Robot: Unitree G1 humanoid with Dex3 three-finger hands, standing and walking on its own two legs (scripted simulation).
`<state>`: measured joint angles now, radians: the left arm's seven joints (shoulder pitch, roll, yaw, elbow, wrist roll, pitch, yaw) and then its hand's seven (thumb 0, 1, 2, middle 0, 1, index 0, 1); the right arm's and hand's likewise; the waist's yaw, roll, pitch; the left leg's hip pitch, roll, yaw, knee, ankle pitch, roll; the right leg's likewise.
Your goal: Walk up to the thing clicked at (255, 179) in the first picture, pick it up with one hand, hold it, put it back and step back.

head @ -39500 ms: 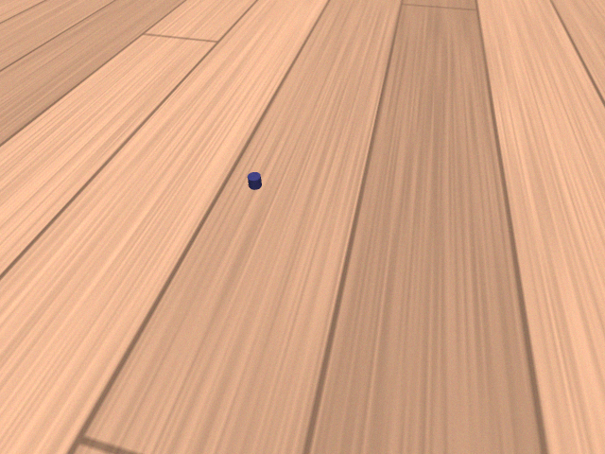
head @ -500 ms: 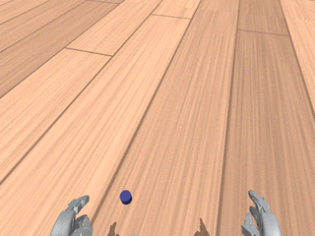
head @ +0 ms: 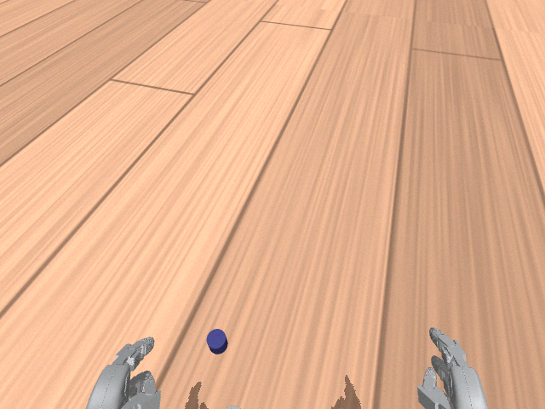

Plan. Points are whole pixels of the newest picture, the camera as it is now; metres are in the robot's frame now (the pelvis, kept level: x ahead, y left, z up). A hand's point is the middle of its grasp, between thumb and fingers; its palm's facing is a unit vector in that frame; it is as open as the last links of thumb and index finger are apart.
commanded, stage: stand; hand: left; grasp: from above
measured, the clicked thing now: (217, 341) +0.45 +0.21 -0.68
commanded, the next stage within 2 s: none
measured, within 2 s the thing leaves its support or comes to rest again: neither
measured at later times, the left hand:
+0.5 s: hand out of the picture +0.06 +0.24 -0.11, palm faces +0.04 -0.94 -0.33, open 7.4 cm
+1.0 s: hand out of the picture +0.01 +0.25 -0.10, palm faces +0.05 -0.94 -0.35, open 7.4 cm
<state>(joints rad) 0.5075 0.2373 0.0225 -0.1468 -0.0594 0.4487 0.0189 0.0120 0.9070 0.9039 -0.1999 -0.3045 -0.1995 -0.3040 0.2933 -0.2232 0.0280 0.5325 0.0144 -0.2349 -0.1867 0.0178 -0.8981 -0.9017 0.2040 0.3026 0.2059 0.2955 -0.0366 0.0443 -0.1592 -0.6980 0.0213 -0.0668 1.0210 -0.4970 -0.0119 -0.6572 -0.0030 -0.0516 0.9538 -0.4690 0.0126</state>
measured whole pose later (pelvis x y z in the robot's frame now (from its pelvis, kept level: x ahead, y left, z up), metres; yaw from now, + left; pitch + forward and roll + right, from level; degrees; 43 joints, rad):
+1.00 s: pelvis -0.02 +0.00 +0.06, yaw +1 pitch -5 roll +0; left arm 0.18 0.30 0.03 1.13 0.03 0.00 0.02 0.01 0.91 0.90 -0.20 -0.30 -0.20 -0.30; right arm 0.15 -0.30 -0.04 1.11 -0.02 0.01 -0.01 0.01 -0.90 -0.90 0.20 0.30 0.21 0.30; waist 0.02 0.02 0.07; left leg -0.14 -0.01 -0.05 0.40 -0.18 0.00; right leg -0.12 -0.04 -0.04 0.39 -0.19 0.02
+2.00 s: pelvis +0.00 -0.01 +0.07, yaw +1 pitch -4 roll +0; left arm 0.10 0.32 0.03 1.15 0.02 0.00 0.00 0.01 0.91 0.90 -0.20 -0.30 -0.20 -0.30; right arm 0.11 -0.33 -0.01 1.14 -0.01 0.00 -0.01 0.01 -0.90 -0.90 0.20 0.30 0.20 0.30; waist 0.01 0.01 0.07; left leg -0.09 0.01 -0.05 0.32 -0.17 -0.02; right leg -0.09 -0.02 -0.04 0.33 -0.18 0.01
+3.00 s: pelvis -0.05 +0.05 +0.05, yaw +2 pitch -1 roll -1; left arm -0.02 0.40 0.07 0.91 0.01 0.06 0.03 0.01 0.91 0.90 -0.20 -0.30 -0.20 -0.30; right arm 0.15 -0.36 -0.05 0.96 -0.02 0.03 0.00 0.01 -0.90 -0.90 0.20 0.30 0.20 0.30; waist -0.03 -0.06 0.23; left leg -0.28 -0.04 -0.02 0.62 -0.32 0.05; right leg -0.44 0.06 0.14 0.95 -0.55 -0.02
